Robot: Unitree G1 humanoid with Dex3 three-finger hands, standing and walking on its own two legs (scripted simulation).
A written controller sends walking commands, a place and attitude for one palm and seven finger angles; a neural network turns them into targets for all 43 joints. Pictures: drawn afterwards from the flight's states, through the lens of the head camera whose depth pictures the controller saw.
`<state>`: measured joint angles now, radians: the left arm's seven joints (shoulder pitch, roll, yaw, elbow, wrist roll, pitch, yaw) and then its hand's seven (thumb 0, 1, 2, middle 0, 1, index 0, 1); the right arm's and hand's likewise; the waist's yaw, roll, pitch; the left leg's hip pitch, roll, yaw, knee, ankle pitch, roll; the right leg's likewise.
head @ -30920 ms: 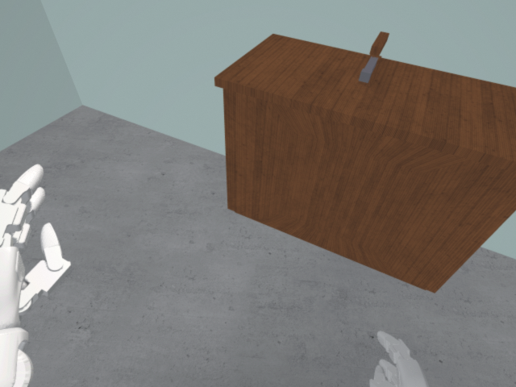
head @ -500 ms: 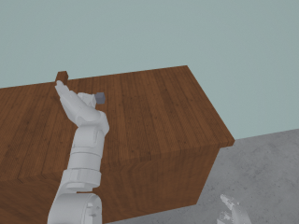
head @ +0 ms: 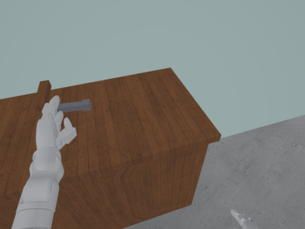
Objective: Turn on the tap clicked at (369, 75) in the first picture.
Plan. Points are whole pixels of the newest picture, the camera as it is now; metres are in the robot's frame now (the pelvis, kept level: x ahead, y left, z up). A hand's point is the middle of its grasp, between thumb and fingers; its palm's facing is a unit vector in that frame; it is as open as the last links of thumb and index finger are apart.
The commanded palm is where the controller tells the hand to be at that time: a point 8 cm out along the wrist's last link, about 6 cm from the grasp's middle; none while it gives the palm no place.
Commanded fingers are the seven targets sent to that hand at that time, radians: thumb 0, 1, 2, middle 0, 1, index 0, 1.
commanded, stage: draw the hand back beside the body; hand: left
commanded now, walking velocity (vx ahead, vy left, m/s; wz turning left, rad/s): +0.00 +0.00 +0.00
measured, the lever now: (86, 105) +0.48 +0.24 +0.08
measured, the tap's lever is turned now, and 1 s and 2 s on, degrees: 81 81 81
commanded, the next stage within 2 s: step back with the hand held close in 1.12 s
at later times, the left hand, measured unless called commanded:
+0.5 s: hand (37, 150) +0.24 +0.25 +0.16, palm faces +0.36 -0.90 -0.25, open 7.5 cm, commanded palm +0.21 +0.29 +0.17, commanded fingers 0.00 0.90 0.90 -0.19 -0.28 -0.19 -0.28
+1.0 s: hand (8, 174) +0.19 +0.29 +0.16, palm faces +0.45 -0.83 -0.33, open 7.4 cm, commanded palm +0.15 +0.32 +0.17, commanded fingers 0.00 0.90 0.90 -0.20 -0.30 -0.20 -0.30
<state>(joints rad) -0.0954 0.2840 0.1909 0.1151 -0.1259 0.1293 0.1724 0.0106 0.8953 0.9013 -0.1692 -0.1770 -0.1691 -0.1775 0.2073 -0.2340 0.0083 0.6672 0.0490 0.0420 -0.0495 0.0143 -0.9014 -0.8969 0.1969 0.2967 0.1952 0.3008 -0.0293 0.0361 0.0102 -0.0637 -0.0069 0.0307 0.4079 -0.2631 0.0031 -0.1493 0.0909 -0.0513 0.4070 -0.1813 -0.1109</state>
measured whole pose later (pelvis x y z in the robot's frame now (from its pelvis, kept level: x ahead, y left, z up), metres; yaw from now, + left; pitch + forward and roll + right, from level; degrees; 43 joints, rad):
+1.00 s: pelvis +0.01 +0.03 +0.00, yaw +3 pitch -6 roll +0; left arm 0.42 0.33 0.26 -0.35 -0.10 -0.10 0.11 0.01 0.89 0.90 -0.21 -0.30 -0.21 -0.30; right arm 0.17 -0.23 0.01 0.65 0.02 -0.07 -0.04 0.02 -0.90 -0.90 0.20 0.30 0.20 0.30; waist 0.06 0.07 0.05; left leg -0.02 -0.05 -0.01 0.38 -0.26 0.05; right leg -0.07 0.05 -0.09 0.36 -0.18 -0.07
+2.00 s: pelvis -0.08 +0.04 -0.02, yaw +3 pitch +0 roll +0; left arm 0.51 0.39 0.34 -0.52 -0.04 -0.15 0.17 0.01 0.89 0.90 -0.21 -0.30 -0.21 -0.30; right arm 0.22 -0.22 0.01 0.56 0.02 -0.03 -0.06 0.01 -0.90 -0.90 0.20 0.30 0.20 0.30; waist 0.01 0.01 0.06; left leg -0.37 -0.06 0.02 0.59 -0.22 0.07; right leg -0.42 0.03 -0.08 0.54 -0.15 -0.04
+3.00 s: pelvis -0.27 -0.04 -0.01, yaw +5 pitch +0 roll +3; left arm 0.59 0.41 0.34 -0.57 -0.06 -0.11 0.14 0.01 0.89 0.90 -0.21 -0.30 -0.21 -0.30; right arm 0.23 -0.19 0.01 0.58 0.02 -0.06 -0.06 0.01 -0.90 -0.90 0.20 0.30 0.20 0.30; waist -0.05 -0.06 0.01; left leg -0.32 -0.01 0.05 0.81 -0.43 0.00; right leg -0.42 0.00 -0.02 0.53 -0.13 -0.07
